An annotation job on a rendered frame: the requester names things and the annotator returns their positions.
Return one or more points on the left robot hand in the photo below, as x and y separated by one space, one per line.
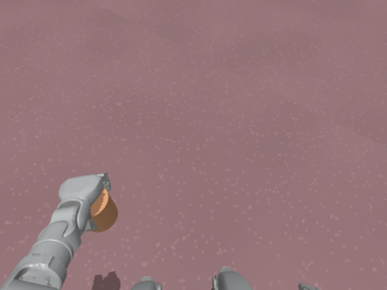
88 188

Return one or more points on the left robot arm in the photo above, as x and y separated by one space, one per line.
45 266

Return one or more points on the mug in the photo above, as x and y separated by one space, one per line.
104 211

